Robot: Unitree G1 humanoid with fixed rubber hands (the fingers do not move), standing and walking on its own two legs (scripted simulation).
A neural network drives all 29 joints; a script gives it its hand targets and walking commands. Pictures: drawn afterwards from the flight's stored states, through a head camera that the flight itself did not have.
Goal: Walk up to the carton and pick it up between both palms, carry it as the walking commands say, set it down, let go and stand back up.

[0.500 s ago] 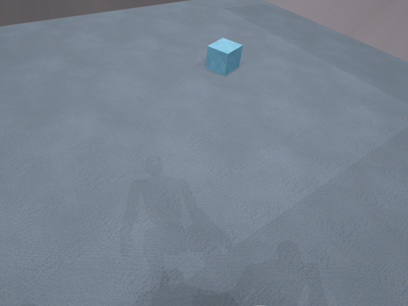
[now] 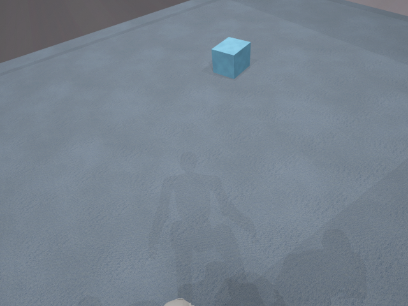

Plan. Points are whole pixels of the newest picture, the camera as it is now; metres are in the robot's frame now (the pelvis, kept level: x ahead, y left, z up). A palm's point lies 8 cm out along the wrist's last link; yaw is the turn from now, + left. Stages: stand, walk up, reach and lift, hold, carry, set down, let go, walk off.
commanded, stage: walk up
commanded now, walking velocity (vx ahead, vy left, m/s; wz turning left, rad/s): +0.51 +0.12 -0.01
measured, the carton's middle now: (231, 57) +2.24 -0.09 -0.67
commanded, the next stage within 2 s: none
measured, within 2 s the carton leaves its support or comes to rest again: neither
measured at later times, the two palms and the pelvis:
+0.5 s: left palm (111, 251) +0.29 +0.30 -0.15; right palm (329, 262) +0.25 -0.22 -0.11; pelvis +0.25 +0.05 +0.00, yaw -1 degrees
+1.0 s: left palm (154, 180) +0.49 +0.21 -0.11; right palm (322, 161) +0.56 -0.30 -0.14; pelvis +0.49 -0.05 +0.00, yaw +0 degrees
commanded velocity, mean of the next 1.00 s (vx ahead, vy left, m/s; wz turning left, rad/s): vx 0.50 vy -0.04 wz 0.00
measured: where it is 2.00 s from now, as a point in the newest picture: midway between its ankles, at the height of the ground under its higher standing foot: (236, 174)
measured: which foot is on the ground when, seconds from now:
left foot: up 0.00-0.26, down 0.28-0.78, up 0.80-1.00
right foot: down 0.00-0.30, up 0.32-0.76, down 0.78-1.00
